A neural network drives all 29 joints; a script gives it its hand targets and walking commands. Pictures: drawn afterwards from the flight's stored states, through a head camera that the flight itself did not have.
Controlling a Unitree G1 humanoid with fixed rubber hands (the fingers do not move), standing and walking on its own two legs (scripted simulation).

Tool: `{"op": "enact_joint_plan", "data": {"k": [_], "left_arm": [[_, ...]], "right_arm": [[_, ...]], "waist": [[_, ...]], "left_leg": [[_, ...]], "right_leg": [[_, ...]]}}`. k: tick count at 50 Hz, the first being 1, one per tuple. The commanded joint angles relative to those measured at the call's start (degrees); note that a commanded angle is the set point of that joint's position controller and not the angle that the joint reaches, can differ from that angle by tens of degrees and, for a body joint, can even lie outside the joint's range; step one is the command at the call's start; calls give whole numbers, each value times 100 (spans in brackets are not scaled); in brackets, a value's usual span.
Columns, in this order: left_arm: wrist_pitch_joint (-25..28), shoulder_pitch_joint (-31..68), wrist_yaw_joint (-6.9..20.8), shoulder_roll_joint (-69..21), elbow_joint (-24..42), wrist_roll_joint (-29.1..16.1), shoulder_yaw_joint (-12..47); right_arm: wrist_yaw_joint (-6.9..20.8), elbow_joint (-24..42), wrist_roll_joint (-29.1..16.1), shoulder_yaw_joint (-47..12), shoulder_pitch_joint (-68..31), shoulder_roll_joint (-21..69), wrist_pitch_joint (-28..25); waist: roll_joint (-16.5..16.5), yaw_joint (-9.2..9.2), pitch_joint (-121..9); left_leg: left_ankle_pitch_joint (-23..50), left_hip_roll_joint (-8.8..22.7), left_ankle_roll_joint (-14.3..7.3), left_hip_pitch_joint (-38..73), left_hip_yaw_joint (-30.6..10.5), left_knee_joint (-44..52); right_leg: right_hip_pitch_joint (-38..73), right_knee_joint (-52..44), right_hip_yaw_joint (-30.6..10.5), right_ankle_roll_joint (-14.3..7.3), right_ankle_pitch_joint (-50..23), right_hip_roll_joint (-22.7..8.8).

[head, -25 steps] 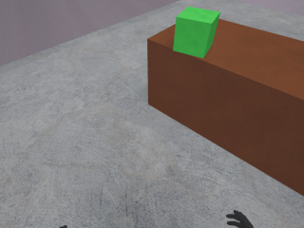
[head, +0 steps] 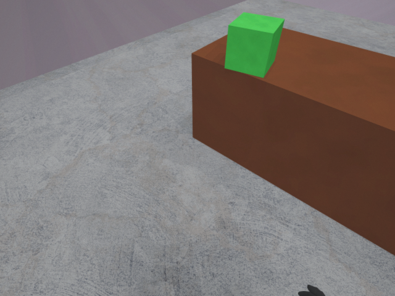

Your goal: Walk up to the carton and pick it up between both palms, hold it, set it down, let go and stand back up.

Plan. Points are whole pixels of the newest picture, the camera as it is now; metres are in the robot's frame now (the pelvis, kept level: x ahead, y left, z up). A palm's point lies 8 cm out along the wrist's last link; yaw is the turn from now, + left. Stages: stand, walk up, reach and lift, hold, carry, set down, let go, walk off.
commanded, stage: stand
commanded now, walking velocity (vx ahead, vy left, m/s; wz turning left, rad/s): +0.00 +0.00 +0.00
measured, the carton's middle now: (253, 44) +1.20 -0.27 -0.01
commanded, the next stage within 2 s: walk up in 0.56 s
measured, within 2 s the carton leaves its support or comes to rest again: neither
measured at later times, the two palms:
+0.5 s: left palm out of the picture +0.06 +0.27 -0.11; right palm out of the picture +0.08 -0.26 -0.11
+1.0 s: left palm out of the picture +0.07 +0.27 -0.09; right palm out of the picture +0.08 -0.33 -0.12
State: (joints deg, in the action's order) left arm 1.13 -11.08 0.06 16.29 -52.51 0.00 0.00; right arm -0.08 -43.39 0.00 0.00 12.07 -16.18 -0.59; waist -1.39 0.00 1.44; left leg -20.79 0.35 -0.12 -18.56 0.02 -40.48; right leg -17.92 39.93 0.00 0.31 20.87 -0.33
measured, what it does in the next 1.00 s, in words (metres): lifts its right foot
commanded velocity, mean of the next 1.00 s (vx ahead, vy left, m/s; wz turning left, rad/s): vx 0.00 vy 0.00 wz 0.00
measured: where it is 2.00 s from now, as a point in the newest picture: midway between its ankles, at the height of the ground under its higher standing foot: outside the picture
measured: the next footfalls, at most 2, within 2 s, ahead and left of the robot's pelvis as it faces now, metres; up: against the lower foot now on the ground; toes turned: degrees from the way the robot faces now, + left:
right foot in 1.02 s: +0.09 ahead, -0.19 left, +0.00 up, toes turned -6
left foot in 1.38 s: +0.24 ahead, +0.07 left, +0.00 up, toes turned -4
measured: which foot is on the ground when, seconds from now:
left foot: down 0.00-1.00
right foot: down 0.00-0.78, up 0.80-1.00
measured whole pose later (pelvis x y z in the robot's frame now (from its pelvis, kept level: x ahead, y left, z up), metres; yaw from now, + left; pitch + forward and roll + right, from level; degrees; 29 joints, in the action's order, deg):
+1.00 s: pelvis +0.00 -0.04 +0.00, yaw -4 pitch -2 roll +2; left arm 2.7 -15.2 4.0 22.9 -57.1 0.0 0.0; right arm 2.2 -49.6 0.0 0.0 12.2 -20.8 -1.7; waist -2.4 -0.1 0.3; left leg -23.0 3.5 -0.9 -15.9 2.4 -39.7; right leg -23.4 43.9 -0.1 0.3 21.5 -4.3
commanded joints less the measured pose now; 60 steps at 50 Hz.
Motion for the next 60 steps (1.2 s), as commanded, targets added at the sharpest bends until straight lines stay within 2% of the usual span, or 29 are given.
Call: {"op": "enact_joint_plan", "data": {"k": [1, 3, 6, 11, 17, 20, 28, 30, 31, 36, 37, 38, 39, 40, 41, 42, 43, 45, 47, 48, 49, 50, 51, 52, 53, 54, 55, 57, 60], "left_arm": [[199, 444, -60, 1448, 256, 126, -419], [187, 440, -40, 1474, 198, 103, -431], [166, 377, -45, 1538, 93, 77, -420], [180, 516, -59, 1499, 18, 82, -387], [143, 385, -76, 1476, -101, 88, -369], [138, 555, -72, 1473, -169, 70, -349], [140, 451, -33, 1425, -219, 97, -364], [131, 459, -45, 1518, -270, 96, -372], [144, 468, -50, 1411, -288, 87, -341], [135, 497, -52, 1479, -353, 61, -318], [141, 508, -58, 1444, -338, 66, -325], [147, -97, 124, 1961, 96, 156, -584], [147, 246, 201, 1963, 218, 134, -648], [148, 478, 222, 1684, 320, 133, -558], [178, 445, 212, 1819, 278, 208, -544], [220, 324, 240, 1942, 250, 184, -611], [240, 34, 294, 1986, 174, 166, -623], [237, -340, 394, 1821, 84, 107, -602], [231, -602, 432, 1809, 36, 60, -631], [219, -1174, 421, 1735, -78, 43, -652], [242, -1802, 378, 1679, -317, 10, -668], [320, -2251, 279, 1826, -518, 59, -760], [355, -2707, 147, 2336, -492, 147, -852], [396, -2173, 91, 2810, -110, 141, -842], [412, -1476, 25, 3053, 166, 92, -898], [460, -1351, -5, 2901, 271, 67, -871], [494, -1349, -42, 2738, 228, 47, -826], [536, -1485, -66, 2482, 193, 39, -705], [501, -1481, -57, 2538, 260, 65, -723]], "right_arm": [[-69, -27, 115, 360, -356, -1365, -275], [-72, -152, 95, 359, -267, -1491, -264], [-86, -227, 88, 357, -292, -1478, -259], [-103, -342, 78, 344, -335, -1526, -248], [-98, -477, 111, 321, -284, -1488, -264], [-92, -525, 87, 331, -300, -1467, -278], [-73, -594, 114, 320, -477, -1441, -249], [-80, -631, 100, 298, -452, -1416, -253], [-86, -627, 100, 309, -491, -1456, -269], [-92, -769, 98, 315, -271, -1522, -260], [-94, -745, 100, 291, -271, -1459, -254], [102, -251, 258, 740, -253, -2114, -311], [140, -333, 339, 826, 136, -2183, -326], [119, -506, 339, 956, 617, -2465, -339], [91, -423, 331, 975, 399, -2392, -379], [85, -294, 298, 952, 212, -2363, -397], [111, -231, 308, 937, -114, -2346, -413], [175, -99, 350, 886, -585, -2355, -403], [226, -5, 328, 873, -924, -2401, -355], [254, 59, 350, 874, -1250, -2392, -328], [267, 89, 382, 840, -1317, -2265, -247], [288, 174, 393, 668, -1291, -1798, -163], [295, 332, 348, 453, -1464, -1294, -122], [293, 449, 253, 464, -1393, -1424, -99], [251, 249, 209, 544, -1212, -1893, -105], [262, 96, 235, 565, -1151, -2104, -163], [285, 23, 262, 575, -1019, -1958, -189], [328, -91, 256, 620, -834, -1909, -198], [377, 4, 249, 662, -1034, -1963, -145]], "waist": [[104, -22, -273], [196, -54, -331], [-83, -57, -144], [145, -48, -292], [-141, -30, -317], [164, -34, -170], [60, -67, 57], [-108, -54, -94], [118, -97, -26], [284, 13, -54], [105, -35, -79], [-157, 242, -156], [-428, 493, 112], [-1707, 747, 258], [-1081, 607, 314], [-650, 489, 176], [-570, 298, -59], [-1126, -3, -138], [-1104, -184, 29], [-980, -495, -118], [-376, -740, -301], [802, -869, -216], [2213, -1130, 112], [2084, -647, 381], [1101, -302, 897], [320, -216, 1048], [87, -170, 726], [486, -135, 263], [659, -204, 657]], "left_leg": [[1113, 574, -378, 139, -665, 1077], [979, 566, -378, 159, -653, 1144], [1112, 624, -358, 96, -753, 1252], [1278, 545, -329, 226, -689, 1195], [1361, 644, -370, 265, -701, 1293], [1308, 571, -345, 262, -698, 1266], [458, 600, -326, 22, -831, 1536], [611, 642, -346, 115, -900, 1565], [658, 645, -323, 58, -867, 1563], [947, 579, -319, 253, -782, 1370], [898, 565, -302, 284, -733, 1408], [-2278, 567, -551, 1242, -563, 1452], [-3232, 949, -795, 2279, -1244, 2267], [-3937, 1971, -1146, 2597, -2594, 3127], [-3542, 2429, -1374, 2242, -2831, 3125], [-3155, 2374, -1442, 1928, -2667, 3072], [-2652, 2219, -1387, 1849, -2216, 2926], [-1970, 1731, -1168, 1136, -1042, 2639], [-2080, 1662, -1073, 285, -608, 2525], [-2083, 1595, -981, -40, -296, 2141], [-2183, 1168, -866, -401, 164, 1019], [-2303, 612, -668, -1026, 646, -514], [-2011, 36, -356, -2606, 799, -2571], [-1579, -214, -259, -3312, -238, -3003], [-1206, 216, -179, -3294, -637, -2959], [-639, 416, -130, -3075, -616, -2723], [-417, 463, -123, -2737, -603, -2447], [-383, 475, -155, -2027, -394, -1902], [-250, 422, -95, -1788, -259, -1351]], "right_leg": [[252, -791, -498, -417, -1109, -464], [297, -823, -488, -377, -1182, -441], [317, -852, -496, -379, -1244, -462], [345, -877, -534, -401, -1359, -484], [477, -866, -516, -374, -1551, -489], [325, -1003, -639, -415, -1348, -527], [211, -1206, -682, -386, -673, -512], [321, -1103, -671, -392, -774, -501], [319, -1192, -585, -349, -838, -525], [214, -1231, -669, -356, -1098, -540], [211, -1234, -676, -377, -1001, -541], [-1140, -1169, -1305, -479, 1443, -235], [-2621, -677, -837, -164, 1716, 49], [-3441, 1180, -25, -216, 892, 176], [-3502, 1909, -149, -173, 635, -372], [-3141, 2064, -160, -128, 500, -485], [-2786, 1958, -200, -68, 401, -587], [-1746, 1289, 171, -26, 345, -526], [-780, 677, 522, -50, 188, -424], [-27, 153, 619, -92, -76, -485], [909, -596, 695, -101, -483, -243], [1484, -962, 536, -116, -104, 217], [1781, -1860, -1922, -480, 1817, -747], [1217, -3384, -5253, -1322, 3124, -1843], [828, -3484, -5533, -1604, 3704, -2171], [941, -3118, -4894, -1475, 2721, -1886], [1019, -2799, -4296, -1348, 1525, -1686], [933, -2392, -3417, -1205, 504, -1311], [474, -2590, -3186, -1231, 1147, -1235]]}}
